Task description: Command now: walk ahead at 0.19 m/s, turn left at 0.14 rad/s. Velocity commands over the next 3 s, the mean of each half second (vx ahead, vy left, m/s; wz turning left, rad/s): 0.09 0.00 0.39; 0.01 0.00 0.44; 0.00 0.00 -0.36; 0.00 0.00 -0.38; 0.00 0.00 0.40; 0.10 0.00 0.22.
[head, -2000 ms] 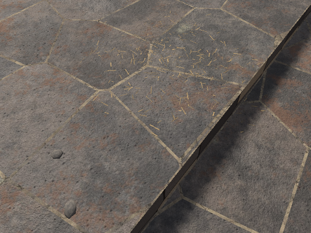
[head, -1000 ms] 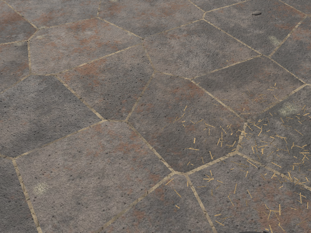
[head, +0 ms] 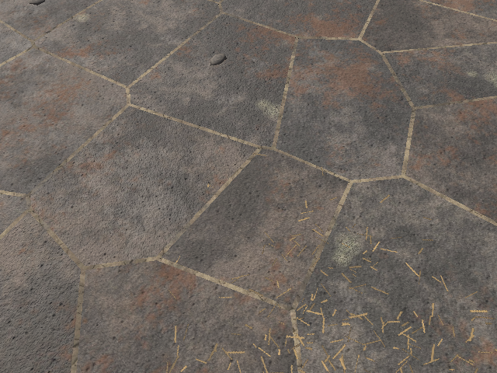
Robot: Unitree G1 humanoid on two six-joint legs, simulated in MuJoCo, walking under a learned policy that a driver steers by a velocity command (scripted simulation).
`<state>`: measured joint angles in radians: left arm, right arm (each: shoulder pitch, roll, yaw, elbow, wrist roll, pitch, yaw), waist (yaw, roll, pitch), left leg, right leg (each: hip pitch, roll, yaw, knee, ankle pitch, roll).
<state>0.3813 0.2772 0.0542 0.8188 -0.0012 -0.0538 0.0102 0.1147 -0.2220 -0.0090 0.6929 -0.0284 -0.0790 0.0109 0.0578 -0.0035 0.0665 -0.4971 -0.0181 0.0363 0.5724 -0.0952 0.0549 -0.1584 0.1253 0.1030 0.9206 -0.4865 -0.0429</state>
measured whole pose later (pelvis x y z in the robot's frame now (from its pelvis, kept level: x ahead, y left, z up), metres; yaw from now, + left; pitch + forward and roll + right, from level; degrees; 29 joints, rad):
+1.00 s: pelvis +0.03 +0.03 +0.02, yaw +28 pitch +0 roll -1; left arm 0.29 0.28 0.04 0.75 0.01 0.06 0.00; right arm 0.17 -0.22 -0.01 0.68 -0.02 0.02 -0.01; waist 0.03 -0.05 0.04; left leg -0.18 -0.05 0.02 0.44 -0.25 0.07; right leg -0.39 -0.03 -0.01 0.87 -0.42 0.03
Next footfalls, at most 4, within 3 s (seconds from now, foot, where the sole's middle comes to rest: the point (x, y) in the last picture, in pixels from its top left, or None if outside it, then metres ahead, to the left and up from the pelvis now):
0.42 right None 0.12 -0.09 -0.76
0.84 left None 0.01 0.11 -0.76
1.32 right None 0.06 -0.06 -0.76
1.84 left None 0.05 0.12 -0.76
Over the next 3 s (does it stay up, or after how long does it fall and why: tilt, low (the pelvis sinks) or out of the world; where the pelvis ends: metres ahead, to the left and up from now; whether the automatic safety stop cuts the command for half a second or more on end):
stays up -0.01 0.07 0.03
